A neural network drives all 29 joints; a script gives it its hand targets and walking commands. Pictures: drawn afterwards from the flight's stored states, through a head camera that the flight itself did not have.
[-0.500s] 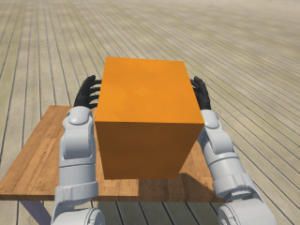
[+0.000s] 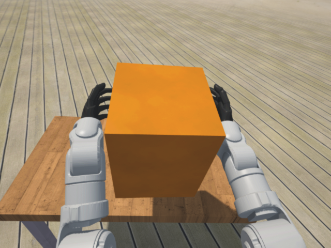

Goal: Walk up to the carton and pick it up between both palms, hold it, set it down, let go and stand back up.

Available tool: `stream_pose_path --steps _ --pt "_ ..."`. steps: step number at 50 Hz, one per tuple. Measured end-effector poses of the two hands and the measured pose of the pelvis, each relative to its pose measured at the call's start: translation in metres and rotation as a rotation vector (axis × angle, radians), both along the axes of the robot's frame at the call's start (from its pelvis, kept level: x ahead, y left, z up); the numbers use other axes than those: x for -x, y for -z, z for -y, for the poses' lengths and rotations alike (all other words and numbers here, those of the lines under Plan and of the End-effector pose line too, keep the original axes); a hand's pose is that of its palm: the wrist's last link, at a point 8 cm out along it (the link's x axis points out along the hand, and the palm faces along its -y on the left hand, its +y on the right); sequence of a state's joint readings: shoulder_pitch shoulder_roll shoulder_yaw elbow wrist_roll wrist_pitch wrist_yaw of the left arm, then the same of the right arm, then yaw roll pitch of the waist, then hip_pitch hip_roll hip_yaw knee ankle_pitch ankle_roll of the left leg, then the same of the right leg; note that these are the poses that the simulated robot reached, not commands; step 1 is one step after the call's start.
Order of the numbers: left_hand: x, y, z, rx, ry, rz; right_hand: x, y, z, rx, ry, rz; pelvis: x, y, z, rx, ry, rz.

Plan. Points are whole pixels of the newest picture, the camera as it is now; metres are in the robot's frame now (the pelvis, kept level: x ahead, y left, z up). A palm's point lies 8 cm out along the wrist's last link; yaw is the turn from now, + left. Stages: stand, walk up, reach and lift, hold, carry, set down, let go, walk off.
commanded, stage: hold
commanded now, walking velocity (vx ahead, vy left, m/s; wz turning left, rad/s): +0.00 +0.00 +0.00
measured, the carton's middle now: (158, 133) +0.36 +0.00 +0.14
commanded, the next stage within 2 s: set down in 0.52 s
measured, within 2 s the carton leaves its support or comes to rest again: neither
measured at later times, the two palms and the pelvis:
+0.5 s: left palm (92, 118) +0.36 +0.15 +0.19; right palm (222, 119) +0.36 -0.14 +0.19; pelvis +0.00 +0.00 +0.00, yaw +0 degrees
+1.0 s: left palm (92, 121) +0.37 +0.15 +0.18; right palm (217, 123) +0.37 -0.14 +0.17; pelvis +0.01 +0.00 +0.00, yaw +0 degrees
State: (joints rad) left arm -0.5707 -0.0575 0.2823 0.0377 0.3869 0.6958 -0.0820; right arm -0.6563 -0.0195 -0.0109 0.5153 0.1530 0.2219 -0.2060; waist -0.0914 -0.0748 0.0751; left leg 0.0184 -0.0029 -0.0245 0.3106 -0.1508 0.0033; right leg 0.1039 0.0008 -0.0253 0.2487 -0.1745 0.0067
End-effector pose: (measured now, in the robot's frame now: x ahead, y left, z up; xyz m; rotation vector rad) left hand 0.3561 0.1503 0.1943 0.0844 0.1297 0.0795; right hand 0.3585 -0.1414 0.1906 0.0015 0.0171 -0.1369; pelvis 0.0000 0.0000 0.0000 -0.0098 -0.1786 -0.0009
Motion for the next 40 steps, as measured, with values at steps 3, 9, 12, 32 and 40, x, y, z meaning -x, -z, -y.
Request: stream_pose_path --steps 3,9,12,32,40 --pt "0.0 0.0 0.0 0.0 0.0 0.0 0.0 0.0 0.0 0.0 0.0 0.0 0.0 0.0 0.0 0.0 0.0 0.0" --pt "0.0 0.0 0.0 0.0 0.0 0.0 0.0 0.0 0.0 0.0 0.0 0.0 0.0 0.0 0.0 0.0 0.0 0.0" --pt "0.0 0.0 0.0 0.0 0.0 0.0 0.0 0.0 0.0 0.0 0.0 0.0 0.0 0.0 0.0 0.0 0.0 0.0" --pt "0.004 -0.008 -0.001 -0.02 -0.004 0.036 0.001 -0.009 -0.001 -0.002 -0.012 0.038 0.0 0.0 0.0 0.001 0.003 0.003" --pt "0.001 -0.018 -0.004 -0.018 -0.007 0.091 -0.002 -0.017 -0.004 0.018 -0.008 0.096 0.0 0.0 0.001 -0.006 0.003 0.007"
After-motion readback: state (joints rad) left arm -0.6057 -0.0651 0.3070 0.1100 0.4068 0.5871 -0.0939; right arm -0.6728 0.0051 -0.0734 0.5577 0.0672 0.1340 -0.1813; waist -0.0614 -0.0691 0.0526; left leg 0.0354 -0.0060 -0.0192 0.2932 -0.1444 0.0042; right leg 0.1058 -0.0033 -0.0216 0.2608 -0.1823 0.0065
